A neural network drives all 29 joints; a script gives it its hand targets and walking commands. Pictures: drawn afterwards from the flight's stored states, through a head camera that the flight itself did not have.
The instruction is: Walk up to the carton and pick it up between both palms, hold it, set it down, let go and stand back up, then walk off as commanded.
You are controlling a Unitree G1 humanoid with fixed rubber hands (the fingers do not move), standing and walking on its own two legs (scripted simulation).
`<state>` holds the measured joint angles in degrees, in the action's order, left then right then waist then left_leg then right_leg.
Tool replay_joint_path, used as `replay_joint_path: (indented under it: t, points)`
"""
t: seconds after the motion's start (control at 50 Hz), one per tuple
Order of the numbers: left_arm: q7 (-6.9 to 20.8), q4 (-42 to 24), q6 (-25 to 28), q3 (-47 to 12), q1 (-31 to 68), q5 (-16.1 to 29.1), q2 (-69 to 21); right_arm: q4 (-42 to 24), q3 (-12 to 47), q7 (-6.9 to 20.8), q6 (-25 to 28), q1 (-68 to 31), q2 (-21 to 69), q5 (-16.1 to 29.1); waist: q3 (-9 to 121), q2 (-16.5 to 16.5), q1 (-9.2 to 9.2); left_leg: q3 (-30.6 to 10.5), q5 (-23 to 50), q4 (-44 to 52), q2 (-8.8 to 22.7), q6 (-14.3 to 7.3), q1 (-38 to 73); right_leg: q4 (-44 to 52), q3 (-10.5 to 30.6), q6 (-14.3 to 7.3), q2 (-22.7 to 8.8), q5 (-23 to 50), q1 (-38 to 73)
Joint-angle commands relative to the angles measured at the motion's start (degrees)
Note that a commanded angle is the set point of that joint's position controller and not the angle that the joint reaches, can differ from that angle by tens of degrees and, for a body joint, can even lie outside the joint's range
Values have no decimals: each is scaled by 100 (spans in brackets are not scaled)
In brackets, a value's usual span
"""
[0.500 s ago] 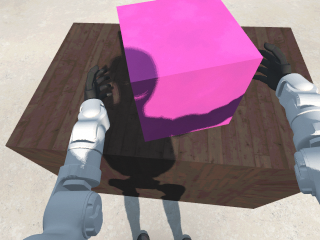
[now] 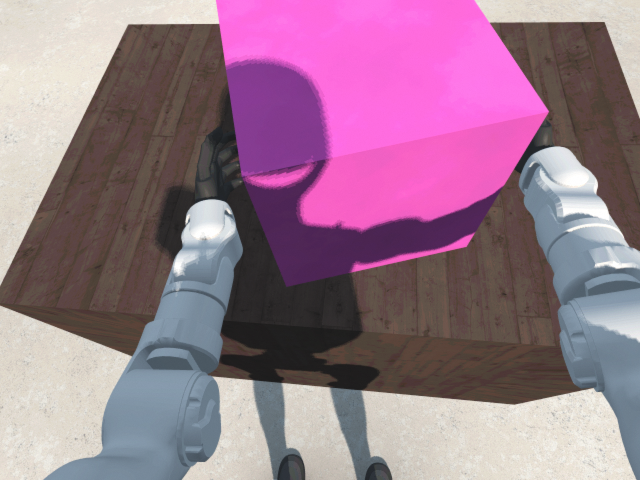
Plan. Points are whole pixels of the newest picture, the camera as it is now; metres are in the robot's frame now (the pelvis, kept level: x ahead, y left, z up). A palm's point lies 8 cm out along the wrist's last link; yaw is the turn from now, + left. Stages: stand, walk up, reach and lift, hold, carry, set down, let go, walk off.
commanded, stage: reach and lift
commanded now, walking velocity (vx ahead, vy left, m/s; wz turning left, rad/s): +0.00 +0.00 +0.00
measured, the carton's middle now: (355, 133) +0.54 +0.01 +0.05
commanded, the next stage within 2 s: none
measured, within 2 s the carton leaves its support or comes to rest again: leaves its support in 1.54 s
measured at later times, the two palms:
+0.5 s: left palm (219, 227) +0.39 +0.17 +0.05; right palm (536, 168) +0.47 -0.19 +0.08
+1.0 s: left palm (204, 221) +0.40 +0.19 +0.05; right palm (509, 161) +0.48 -0.17 +0.08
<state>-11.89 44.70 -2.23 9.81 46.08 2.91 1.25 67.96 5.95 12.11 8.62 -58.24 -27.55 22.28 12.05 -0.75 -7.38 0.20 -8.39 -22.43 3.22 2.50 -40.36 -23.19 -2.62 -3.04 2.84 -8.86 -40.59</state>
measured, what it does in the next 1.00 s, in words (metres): stands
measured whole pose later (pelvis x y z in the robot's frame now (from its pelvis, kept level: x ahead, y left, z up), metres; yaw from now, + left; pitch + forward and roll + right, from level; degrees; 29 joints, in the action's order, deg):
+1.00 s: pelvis -0.02 +0.01 +0.00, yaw -1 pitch +26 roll -1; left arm -13.5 41.5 -3.4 19.0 43.3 -3.1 -4.4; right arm 69.5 -15.6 12.0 9.9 -58.1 -19.3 -1.5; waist 13.3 -0.5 -7.5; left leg 0.3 -7.1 -22.4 4.1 2.5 -41.5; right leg -18.3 -2.5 -3.1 3.8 -5.1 -39.6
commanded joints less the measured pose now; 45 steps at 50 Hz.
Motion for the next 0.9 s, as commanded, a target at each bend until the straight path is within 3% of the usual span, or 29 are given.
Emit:
replay_joint_path:
  t: [0.0, 0.04, 0.08, 0.1, 0.12, 0.14, 0.18, 0.2, 0.22, 0.24, 0.26, 0.28, 0.34, 0.46, 0.56, 0.7, 0.88]
  points:
    - [-40, -1931, 215, 112, 1757, -319, -411, -802, -145, -176, 486, -2833, -647, -723, 5274, 774, -433, 311, 3290, -115, -235, -70, 830, -1005, 257, 751, -136, 6371, 3997]
    - [-118, -2274, 169, -14, 1866, -254, -592, -697, -283, -168, 486, -2875, -635, -797, 5464, 369, -372, 115, 4183, -558, -83, 23, 2388, -786, 61, 622, 9, 5271, 2334]
    - [-218, -2589, 68, -355, 1720, 76, -792, -503, -394, -109, 444, -2711, -532, -787, 5784, 74, -462, -4, 5319, -895, 216, 7, 4061, 373, -4, -87, 137, 3870, 572]
    - [-251, -2634, 6, -455, 1615, 151, -804, -459, -397, -85, 400, -2601, -508, -755, 5809, 119, -528, 59, 5455, -944, 246, -3, 4135, 760, 47, -355, 171, 3654, 520]
    - [-259, -2621, -31, -466, 1540, 86, -784, -487, -349, -73, 360, -2556, -495, -716, 5733, 245, -559, 151, 5230, -920, 185, 27, 3731, 793, 102, -423, 203, 3880, 1069]
    - [-247, -2561, -50, -421, 1505, -59, -751, -577, -268, -82, 322, -2551, -478, -691, 5551, 431, -545, 238, 4795, -825, 62, 66, 3073, 522, 147, -299, 213, 4391, 1895]
    - [-144, -2377, -61, -253, 1523, -383, -788, -748, -143, -134, 250, -2591, -345, -797, 4960, 794, -381, 248, 3964, -538, -146, 78, 1838, -365, 173, 260, 100, 5464, 3299]
    - [-107, -2378, -61, -219, 1553, -462, -861, -744, -156, -129, 229, -2631, -306, -877, 4818, 833, -310, 173, 3875, -430, -137, 63, 1931, -523, 96, 457, 83, 5358, 3259]
    - [-87, -2450, -33, -257, 1664, -478, -962, -703, -267, -105, 231, -2732, -279, -950, 4846, 738, -249, 95, 4021, -480, -62, 84, 2618, -373, -48, 498, 160, 4674, 2653]
    - [-88, -2453, -2, -294, 1772, -413, -1023, -676, -376, -78, 232, -2786, -205, -1026, 4926, 728, -290, 82, 4100, -548, 13, 45, 3146, -38, -75, 341, 202, 4057, 2079]
    - [-86, -2378, 36, -311, 1845, -388, -1068, -711, -443, -55, 242, -2820, -100, -1082, 4987, 780, -356, 145, 3965, -565, 27, 16, 3219, 215, -41, 159, 215, 3835, 1978]
    - [-82, -2261, 83, -254, 1917, -472, -1062, -760, -462, -39, 242, -2880, -31, -1103, 4957, 847, -405, 231, 3654, -530, -23, 41, 2933, 214, 5, 132, 232, 3825, 2314]
    - [-56, -1976, 224, -41, 2290, -664, -1100, -826, -646, -22, 212, -3098, 154, -1315, 4852, 951, -411, 282, 2834, -293, -101, 17, 2518, -33, 1, 410, 199, 3370, 2636]
    - [57, -1473, 336, 214, 3089, -865, -1396, -751, -1100, 133, 109, -3482, 949, -1829, 4638, 1160, -511, 452, 1613, -13, -150, -111, 1913, 55, 69, 475, 34, 2202, 2814]
    - [313, -1155, 281, 293, 3678, -1170, -2074, -562, -1702, 440, 80, -3546, 2075, -2656, 4395, 1303, -482, 566, 839, 179, -191, -212, 1617, 125, 42, 472, -80, 1139, 2821]
    - [523, -929, 262, 230, 3707, -1367, -2533, -174, -2179, 655, 180, -3381, 2485, -3311, 4429, 996, -436, 644, 1075, 245, -161, -155, 1901, 187, -171, 435, -128, 1411, 2836]
    - [612, -1037, 273, -257, 3283, -1321, -3099, 186, -1915, 672, 414, -3093, 2750, -3264, 4741, 443, -267, 483, 2530, -180, -79, 10, 2797, 117, -349, 317, -1, 2587, 2498]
